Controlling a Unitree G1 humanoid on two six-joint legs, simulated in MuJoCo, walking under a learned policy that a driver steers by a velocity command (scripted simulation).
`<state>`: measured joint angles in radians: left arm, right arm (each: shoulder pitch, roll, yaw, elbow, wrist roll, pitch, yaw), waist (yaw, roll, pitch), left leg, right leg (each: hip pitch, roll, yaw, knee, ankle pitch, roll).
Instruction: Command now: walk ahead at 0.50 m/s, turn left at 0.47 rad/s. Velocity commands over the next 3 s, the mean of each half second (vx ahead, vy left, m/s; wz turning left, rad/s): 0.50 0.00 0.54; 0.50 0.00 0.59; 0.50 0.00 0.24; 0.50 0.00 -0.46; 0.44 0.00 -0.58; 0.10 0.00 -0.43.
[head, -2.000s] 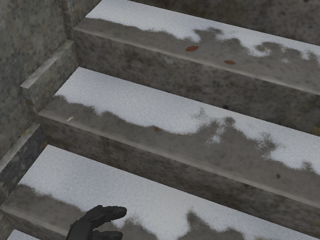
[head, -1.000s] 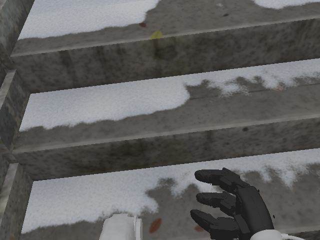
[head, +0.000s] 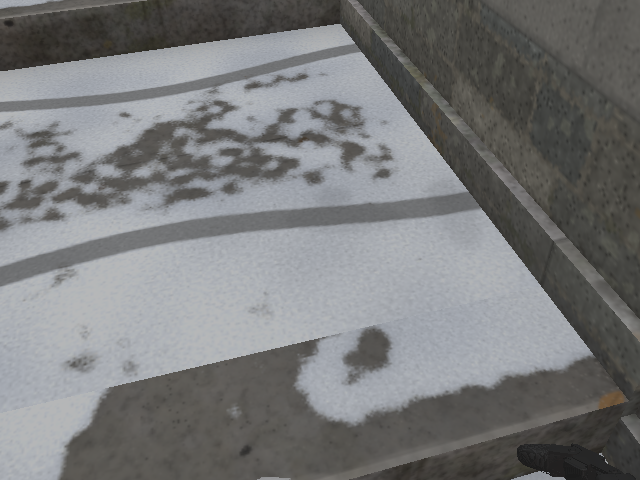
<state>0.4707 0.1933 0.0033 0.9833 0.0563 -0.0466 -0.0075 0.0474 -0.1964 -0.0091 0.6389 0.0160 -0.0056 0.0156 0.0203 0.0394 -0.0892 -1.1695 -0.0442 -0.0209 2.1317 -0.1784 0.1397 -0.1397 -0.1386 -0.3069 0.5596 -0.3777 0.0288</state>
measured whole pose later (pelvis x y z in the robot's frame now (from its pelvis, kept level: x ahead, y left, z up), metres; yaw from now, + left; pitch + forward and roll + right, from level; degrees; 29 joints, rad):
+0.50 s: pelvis +0.29 +0.04 +0.17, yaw +19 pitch +3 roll -5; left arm 0.00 0.08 -0.07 0.61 0.03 -0.13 -0.04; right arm 0.62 -0.08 0.03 0.96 -0.01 -0.01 0.03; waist -0.06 -0.02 -0.11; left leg -0.26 -0.14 -0.18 0.62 -0.38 0.13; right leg -1.32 -0.07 0.03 2.18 -0.08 -0.08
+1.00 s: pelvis +0.57 +0.13 +0.34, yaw +39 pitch +2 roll -3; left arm 0.43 0.20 0.04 0.99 0.03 -0.10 0.01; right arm 0.06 -0.20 -0.01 0.58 0.04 -0.03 0.03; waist 0.04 0.04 -0.05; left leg -0.88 0.08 -0.08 1.31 -0.06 0.09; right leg -0.20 -0.05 -0.26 0.50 -0.32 0.00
